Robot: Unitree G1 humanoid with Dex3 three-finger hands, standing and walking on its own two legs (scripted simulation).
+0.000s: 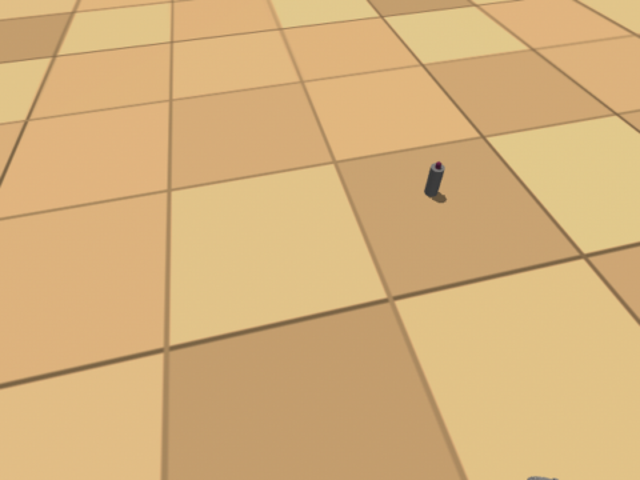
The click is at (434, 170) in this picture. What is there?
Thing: necked bottle
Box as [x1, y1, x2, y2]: [424, 162, 444, 196]
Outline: 440,162 432,164 429,171 424,192 429,196 435,195 439,186 444,169
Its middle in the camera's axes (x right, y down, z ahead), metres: +0.52 -0.28 +1.71
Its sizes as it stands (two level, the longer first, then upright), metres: 0.060 0.060 0.177
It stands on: the floor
